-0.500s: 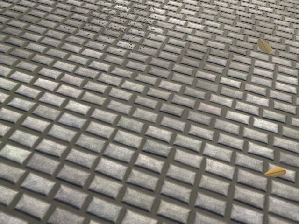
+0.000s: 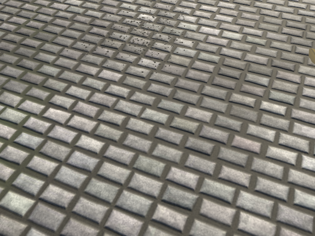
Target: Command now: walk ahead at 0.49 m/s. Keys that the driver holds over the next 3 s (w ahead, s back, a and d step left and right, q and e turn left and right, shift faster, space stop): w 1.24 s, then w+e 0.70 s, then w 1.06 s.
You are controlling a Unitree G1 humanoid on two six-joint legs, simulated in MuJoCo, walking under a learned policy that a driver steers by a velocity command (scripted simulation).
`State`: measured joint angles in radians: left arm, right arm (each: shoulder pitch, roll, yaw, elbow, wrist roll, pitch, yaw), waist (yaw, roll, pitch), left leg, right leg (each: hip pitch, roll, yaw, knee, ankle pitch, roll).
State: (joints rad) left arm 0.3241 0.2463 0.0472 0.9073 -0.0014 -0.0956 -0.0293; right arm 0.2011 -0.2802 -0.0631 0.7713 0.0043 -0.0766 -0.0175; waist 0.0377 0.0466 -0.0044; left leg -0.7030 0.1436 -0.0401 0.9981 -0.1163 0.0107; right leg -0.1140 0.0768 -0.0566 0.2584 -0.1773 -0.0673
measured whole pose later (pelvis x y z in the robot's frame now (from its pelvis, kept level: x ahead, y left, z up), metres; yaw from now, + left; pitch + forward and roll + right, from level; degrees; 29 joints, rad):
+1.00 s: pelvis +0.56 -0.02 +0.00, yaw +0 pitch +1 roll +0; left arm 0.27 0.25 0.05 0.88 0.00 -0.09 -0.03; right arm 0.23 -0.29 -0.06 0.85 0.02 -0.08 -0.01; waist 0.03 0.05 0.02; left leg -0.56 0.10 -0.03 1.11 -0.27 0.03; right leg -0.23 0.05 -0.06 0.36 -0.16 -0.07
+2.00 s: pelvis +1.10 -0.06 -0.02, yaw -22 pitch +1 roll +1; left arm 0.17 0.28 0.09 0.77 -0.02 -0.05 -0.04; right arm 0.21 -0.28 -0.07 0.88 0.03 -0.11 0.00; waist 0.00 0.01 0.07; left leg -0.31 0.06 0.01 1.21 -0.44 0.00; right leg -0.42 0.06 -0.04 0.59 -0.19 -0.09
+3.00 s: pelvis +1.63 -0.30 -0.02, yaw -26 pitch +3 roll +1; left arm 0.04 0.25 0.05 0.75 -0.01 -0.09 -0.03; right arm 0.36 -0.30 -0.06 0.97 0.01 -0.05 0.00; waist -0.06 0.01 0.02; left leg -0.06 0.01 0.01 0.62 -0.48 0.01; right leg -0.49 -0.01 -0.03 0.54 -0.09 -0.06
